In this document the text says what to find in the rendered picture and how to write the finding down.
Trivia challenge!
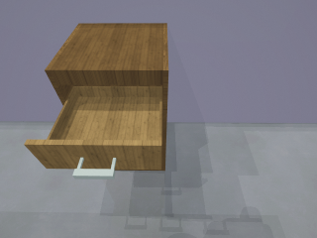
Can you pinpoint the cabinet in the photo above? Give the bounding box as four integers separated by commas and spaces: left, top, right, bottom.
45, 23, 169, 171

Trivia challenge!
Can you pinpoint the drawer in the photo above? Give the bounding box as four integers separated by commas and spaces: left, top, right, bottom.
24, 86, 162, 170

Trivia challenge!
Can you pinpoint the handle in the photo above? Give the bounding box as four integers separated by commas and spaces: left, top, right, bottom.
72, 157, 117, 179

